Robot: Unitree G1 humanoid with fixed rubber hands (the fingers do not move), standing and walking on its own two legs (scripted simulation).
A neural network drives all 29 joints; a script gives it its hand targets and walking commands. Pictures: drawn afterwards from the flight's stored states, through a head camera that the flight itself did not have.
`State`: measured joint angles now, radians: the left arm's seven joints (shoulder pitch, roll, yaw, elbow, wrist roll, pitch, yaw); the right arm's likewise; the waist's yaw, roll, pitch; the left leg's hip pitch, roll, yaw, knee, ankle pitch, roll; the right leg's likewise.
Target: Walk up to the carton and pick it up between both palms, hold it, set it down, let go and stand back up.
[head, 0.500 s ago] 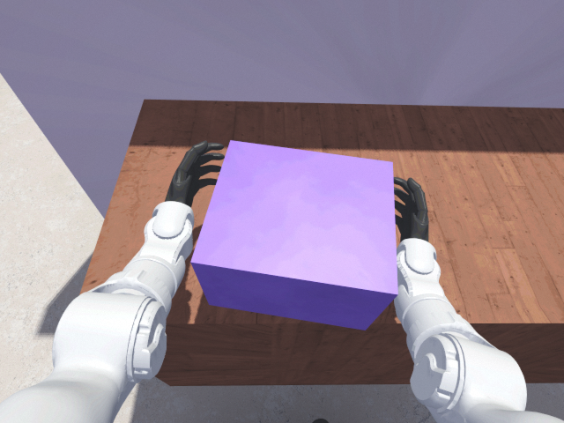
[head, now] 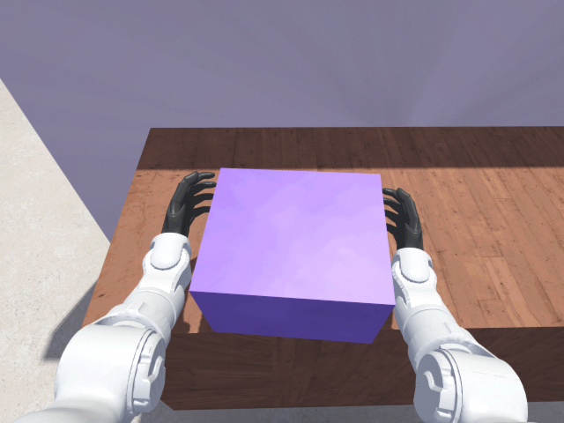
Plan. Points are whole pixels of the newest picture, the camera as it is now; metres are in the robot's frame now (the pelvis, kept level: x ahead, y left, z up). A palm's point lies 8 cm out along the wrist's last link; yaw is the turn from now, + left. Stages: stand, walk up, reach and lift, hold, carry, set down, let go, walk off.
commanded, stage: reach and lift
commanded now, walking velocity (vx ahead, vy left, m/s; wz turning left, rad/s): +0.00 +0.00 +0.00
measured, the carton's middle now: (295, 254) +0.38 -0.04 +0.00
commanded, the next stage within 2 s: hold in 1.84 s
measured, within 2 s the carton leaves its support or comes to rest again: neither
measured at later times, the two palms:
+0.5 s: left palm (166, 199) +0.40 +0.13 +0.13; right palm (421, 208) +0.38 -0.21 +0.11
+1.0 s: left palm (148, 190) +0.37 +0.14 +0.18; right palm (433, 197) +0.37 -0.21 +0.15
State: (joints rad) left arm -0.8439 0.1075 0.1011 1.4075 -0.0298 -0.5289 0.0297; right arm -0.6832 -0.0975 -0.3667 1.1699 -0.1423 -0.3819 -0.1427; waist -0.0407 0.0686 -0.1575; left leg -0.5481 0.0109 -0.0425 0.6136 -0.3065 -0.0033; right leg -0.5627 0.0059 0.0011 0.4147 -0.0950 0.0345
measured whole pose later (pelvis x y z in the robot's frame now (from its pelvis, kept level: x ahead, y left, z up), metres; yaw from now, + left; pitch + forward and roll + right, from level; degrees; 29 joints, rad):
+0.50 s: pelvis +0.01 -0.01 +0.01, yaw +1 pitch +4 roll -2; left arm -0.67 0.10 0.09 0.99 -0.03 -0.17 0.05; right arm -0.61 -0.12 -0.18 0.91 0.00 -0.06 -0.15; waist -0.04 0.07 -0.14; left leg -0.25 0.01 -0.04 0.47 -0.28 0.00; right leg -0.28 0.01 0.00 0.31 -0.09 0.03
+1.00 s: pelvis +0.01 -0.01 +0.02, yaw +1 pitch -3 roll -1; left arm -0.56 0.05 0.16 0.54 0.12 0.26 0.01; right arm -0.57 -0.14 -0.11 0.70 0.06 0.19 -0.15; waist -0.04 0.04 -0.10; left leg -0.10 0.01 -0.04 0.41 -0.26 0.00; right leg -0.15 0.00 0.00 0.27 -0.08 0.02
